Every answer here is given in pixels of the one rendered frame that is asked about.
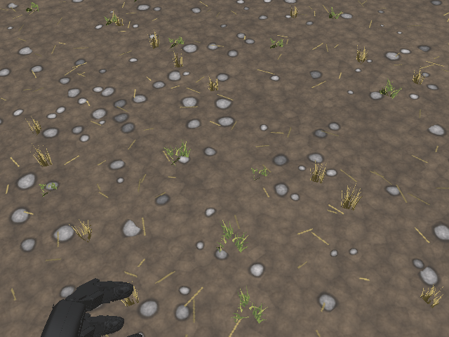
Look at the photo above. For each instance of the robot left hand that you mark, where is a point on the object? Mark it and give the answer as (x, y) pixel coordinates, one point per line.
(68, 317)

